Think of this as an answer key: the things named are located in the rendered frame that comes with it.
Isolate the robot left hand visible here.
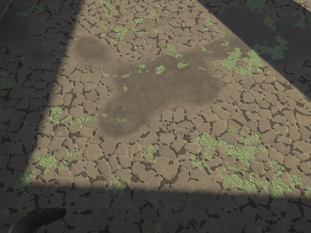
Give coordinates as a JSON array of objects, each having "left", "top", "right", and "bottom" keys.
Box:
[{"left": 9, "top": 207, "right": 67, "bottom": 233}]

